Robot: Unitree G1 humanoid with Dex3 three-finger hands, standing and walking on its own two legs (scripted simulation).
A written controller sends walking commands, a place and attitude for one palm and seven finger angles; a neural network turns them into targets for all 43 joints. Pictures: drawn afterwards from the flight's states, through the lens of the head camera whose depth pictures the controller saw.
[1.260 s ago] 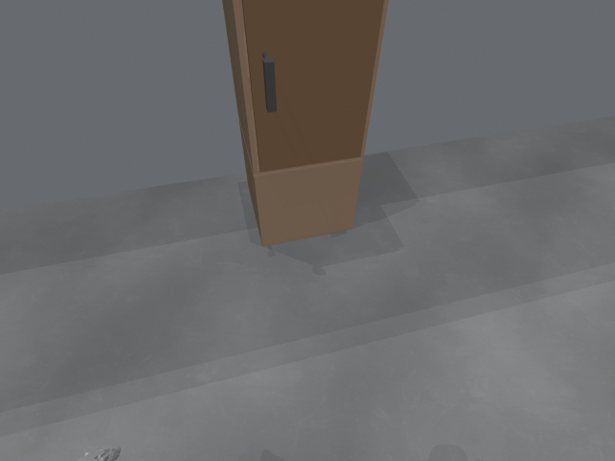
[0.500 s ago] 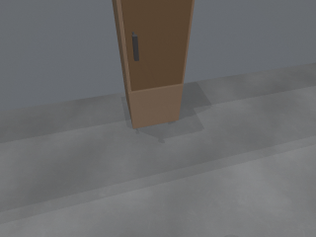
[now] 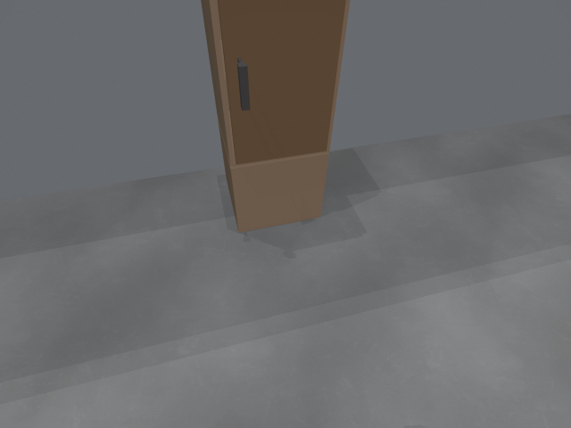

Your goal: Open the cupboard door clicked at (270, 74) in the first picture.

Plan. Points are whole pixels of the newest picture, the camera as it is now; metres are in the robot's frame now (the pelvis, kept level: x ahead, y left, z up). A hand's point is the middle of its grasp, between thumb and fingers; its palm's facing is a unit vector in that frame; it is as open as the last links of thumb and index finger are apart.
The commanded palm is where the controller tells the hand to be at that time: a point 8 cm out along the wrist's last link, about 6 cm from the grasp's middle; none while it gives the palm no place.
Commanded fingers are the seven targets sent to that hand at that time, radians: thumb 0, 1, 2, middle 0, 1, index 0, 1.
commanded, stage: look at it before walking up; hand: left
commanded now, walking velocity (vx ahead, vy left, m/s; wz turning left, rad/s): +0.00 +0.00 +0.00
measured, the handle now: (242, 84) +1.04 +0.19 -0.02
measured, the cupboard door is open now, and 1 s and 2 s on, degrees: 0 0 0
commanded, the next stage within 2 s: walk to a spot facing it in 0.18 s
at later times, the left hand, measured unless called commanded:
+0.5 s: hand out of the picture +0.06 +0.24 -0.17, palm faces -0.07 -0.95 -0.31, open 7.4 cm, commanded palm none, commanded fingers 0.00 0.90 0.90 -0.20 -0.30 -0.20 -0.30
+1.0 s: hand out of the picture +0.09 +0.21 -0.18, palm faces -0.27 -0.94 -0.19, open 7.4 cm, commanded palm none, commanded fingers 0.00 0.90 0.90 -0.20 -0.30 -0.20 -0.30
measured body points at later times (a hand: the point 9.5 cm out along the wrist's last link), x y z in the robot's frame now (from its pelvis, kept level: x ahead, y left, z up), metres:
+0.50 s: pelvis -0.01 +0.00 -0.01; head +0.00 +0.00 +0.44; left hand +0.06 +0.29 -0.15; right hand +0.06 -0.28 -0.14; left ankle +0.01 +0.13 -0.75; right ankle +0.01 -0.11 -0.75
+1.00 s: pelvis -0.02 +0.03 -0.01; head +0.00 +0.04 +0.44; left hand +0.11 +0.26 -0.16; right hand -0.04 -0.24 -0.14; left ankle -0.01 +0.14 -0.75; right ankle -0.02 -0.10 -0.69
